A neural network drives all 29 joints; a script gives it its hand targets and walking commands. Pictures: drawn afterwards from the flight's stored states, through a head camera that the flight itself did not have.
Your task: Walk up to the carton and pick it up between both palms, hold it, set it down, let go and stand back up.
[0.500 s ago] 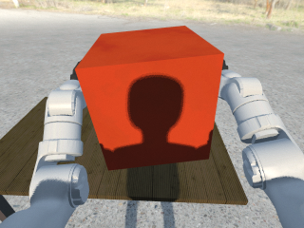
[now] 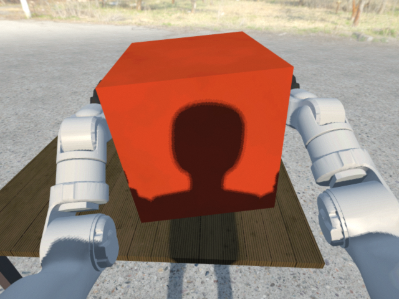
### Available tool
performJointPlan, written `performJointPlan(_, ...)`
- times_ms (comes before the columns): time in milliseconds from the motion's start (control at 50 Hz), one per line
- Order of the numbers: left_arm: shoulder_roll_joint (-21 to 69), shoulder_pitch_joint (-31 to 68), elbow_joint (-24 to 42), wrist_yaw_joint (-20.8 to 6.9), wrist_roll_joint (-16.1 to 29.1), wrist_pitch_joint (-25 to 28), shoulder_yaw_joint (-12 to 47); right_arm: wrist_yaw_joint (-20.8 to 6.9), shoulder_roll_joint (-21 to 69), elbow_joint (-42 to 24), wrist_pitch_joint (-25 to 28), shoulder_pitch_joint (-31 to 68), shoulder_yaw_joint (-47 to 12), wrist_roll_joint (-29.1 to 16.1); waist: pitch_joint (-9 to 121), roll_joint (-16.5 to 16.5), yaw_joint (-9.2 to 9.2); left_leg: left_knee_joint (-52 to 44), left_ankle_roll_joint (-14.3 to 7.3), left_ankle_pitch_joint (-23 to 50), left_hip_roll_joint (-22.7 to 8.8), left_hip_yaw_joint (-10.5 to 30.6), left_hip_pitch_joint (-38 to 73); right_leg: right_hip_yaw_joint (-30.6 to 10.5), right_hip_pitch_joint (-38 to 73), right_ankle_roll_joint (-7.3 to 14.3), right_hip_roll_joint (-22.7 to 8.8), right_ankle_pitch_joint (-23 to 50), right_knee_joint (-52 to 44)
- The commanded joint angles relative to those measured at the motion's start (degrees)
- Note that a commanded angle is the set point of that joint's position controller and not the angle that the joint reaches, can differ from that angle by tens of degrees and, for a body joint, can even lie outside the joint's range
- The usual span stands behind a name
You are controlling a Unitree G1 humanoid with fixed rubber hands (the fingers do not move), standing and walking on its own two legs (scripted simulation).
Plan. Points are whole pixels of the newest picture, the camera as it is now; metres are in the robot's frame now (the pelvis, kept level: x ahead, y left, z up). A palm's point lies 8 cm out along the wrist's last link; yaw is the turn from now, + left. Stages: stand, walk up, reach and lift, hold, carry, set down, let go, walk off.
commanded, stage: hold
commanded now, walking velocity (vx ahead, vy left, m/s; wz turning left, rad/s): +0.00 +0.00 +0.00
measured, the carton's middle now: (196, 117) +0.41 +0.00 +0.25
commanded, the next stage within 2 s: none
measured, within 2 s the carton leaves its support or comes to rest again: neither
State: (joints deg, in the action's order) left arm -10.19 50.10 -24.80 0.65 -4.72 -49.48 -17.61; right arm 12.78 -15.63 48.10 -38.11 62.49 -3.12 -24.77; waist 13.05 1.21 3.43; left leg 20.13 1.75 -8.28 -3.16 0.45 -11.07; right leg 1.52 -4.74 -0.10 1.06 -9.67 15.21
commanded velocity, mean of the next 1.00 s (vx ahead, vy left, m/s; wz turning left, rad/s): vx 0.00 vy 0.00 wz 0.00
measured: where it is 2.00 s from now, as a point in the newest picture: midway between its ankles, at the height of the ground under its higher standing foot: outside the picture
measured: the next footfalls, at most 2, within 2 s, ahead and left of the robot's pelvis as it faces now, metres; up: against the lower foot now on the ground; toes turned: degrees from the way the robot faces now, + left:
none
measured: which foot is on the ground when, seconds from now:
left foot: down 0.00-1.00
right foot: down 0.00-1.00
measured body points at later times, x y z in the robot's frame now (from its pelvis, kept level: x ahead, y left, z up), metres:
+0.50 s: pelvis +0.00 +0.01 +0.00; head -0.08 +0.02 +0.44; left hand +0.39 +0.19 +0.27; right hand +0.40 -0.17 +0.29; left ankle +0.03 +0.14 -0.75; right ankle -0.02 -0.12 -0.75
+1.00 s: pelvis +0.00 +0.00 +0.00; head -0.09 +0.01 +0.44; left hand +0.38 +0.18 +0.28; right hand +0.39 -0.18 +0.30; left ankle +0.03 +0.14 -0.75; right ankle -0.02 -0.12 -0.75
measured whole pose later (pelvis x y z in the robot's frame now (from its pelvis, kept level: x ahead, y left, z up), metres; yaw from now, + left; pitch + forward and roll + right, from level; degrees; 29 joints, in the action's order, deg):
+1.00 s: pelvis +0.00 +0.00 +0.00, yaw +0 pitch -1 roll -1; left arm -9.8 49.3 -23.5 0.7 -5.0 -49.7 -17.6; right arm 12.9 -16.0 47.2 -38.4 61.9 -3.8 -25.5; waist 13.1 1.4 3.6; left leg 20.3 1.8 -8.7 -3.2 0.5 -10.8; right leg 1.4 -4.3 -0.1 1.1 -9.9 15.1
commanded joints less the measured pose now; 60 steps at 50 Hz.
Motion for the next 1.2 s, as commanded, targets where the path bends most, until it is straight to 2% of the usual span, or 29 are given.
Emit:
performJointPlan(0, 32.42, 49.81, 8.92, -8.86, 9.08, 5.52, 18.75, -7.67, 39.32, -18.37, 2.09, 44.53, -7.45, -8.6, 16.22, 0.02, 0.26, -0.72, -0.65, 6.83, 5.12, 1.16, 8.6, -2.85, -0.32, -2.99, 2.86, 11.06, -1.32)
performJointPlan(200, 33.53, 51.42, 8.13, -8.21, 9.56, 6.4, 18.84, -8.69, 38.12, -15.26, 3.08, 45.03, -6.08, -8.43, 17.54, 1.99, 0.41, -0.64, 0.23, 7.71, 4.57, 1.53, 9.29, -2.31, -1.26, -2.11, 3.34, 9.05, -1.24)
performJointPlan(420, 34.57, 49.26, 12.16, -7.59, 9.88, 6.09, 20.38, -8.74, 36.95, -18.29, 3.69, 43.4, -7.66, -9.83, 19.05, 3.13, 0.71, 0.81, 1.42, 13.72, 4.6, 1.76, 12.08, -1.89, -0.02, -2.13, 4.15, 13.88, -0.74)
performJointPlan(580, 34.18, 47.43, 15.2, -7.45, 9.73, 5.38, 21.05, -8.12, 37.52, -22.18, 3.3, 42.39, -9.6, -10.87, 19.5, 2.21, 0.5, 1.56, 1.28, 16.32, 5.0, 1.65, 13.07, -2.03, 1.31, -2.86, 4.24, 17.99, -0.3)
performJointPlan(740, 33.19, 46.33, 15.08, -7.96, 9.22, 4.68, 20.57, -7.32, 38.44, -23.96, 2.42, 42.17, -10.35, -10.93, 18.48, 0.47, 0.29, 1.22, 0.39, 14.78, 5.36, 1.38, 12.08, -2.45, 2.18, -3.57, 3.88, 19.53, -0.19)
performJointPlan(900, 32.55, 47.03, 12.38, -8.74, 8.71, 4.53, 19.49, -7.07, 39.03, -22.34, 1.71, 43.05, -9.49, -10.09, 16.81, -0.45, 0.21, 0.25, -0.34, 10.92, 5.41, 1.22, 10.14, -2.81, 1.66, -3.6, 3.34, 16.85, -0.59)
performJointPlan(1180, 33.52, 51.24, 9.0, -8.35, 9.44, 5.64, 19.21, -8.42, 38.7, -16.64, 2.29, 45.21, -6.59, -8.79, 17.04, 1.43, 0.35, -0.7, -0.04, 7.0, 4.73, 1.46, 8.7, -2.55, -1.18, -2.29, 3.22, 9.14, -1.18)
